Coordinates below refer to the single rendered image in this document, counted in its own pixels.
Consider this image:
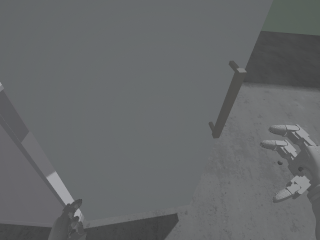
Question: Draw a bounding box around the right robot hand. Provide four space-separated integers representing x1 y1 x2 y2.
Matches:
260 124 320 203

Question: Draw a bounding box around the left robot hand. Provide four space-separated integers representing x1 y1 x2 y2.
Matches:
48 199 87 240

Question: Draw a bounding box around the robot right forearm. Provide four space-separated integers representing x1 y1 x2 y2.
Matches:
307 184 320 240

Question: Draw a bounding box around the handle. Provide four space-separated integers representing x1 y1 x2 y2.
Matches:
208 60 247 139

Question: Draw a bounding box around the fridge door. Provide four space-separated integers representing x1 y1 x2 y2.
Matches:
0 0 273 221

